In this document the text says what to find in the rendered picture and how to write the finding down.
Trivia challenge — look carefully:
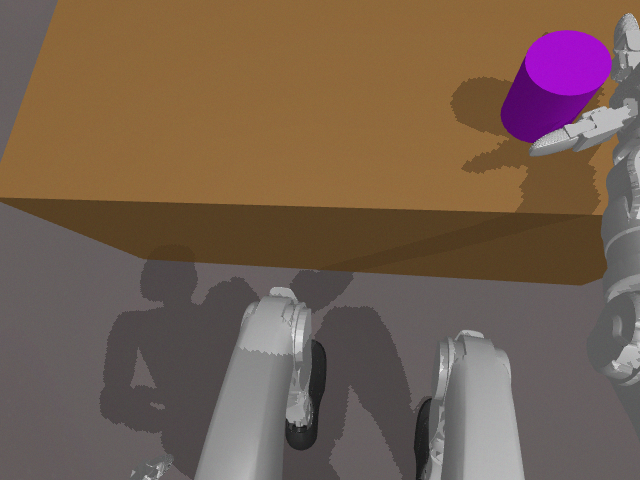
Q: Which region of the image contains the left robot hand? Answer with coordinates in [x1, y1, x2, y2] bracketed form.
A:
[128, 454, 174, 480]

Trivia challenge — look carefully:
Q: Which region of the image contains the right robot arm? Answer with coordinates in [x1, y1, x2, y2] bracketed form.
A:
[587, 127, 640, 443]

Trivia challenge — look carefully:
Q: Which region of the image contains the right robot foot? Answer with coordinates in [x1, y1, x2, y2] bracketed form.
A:
[414, 398, 432, 480]

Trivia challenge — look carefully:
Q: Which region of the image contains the right robot hand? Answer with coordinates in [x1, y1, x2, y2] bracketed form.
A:
[529, 13, 640, 157]

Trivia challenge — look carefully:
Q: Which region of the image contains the can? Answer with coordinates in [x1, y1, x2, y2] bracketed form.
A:
[501, 30, 612, 143]

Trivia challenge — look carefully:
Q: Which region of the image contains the left robot foot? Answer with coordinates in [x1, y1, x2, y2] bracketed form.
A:
[285, 340, 327, 450]

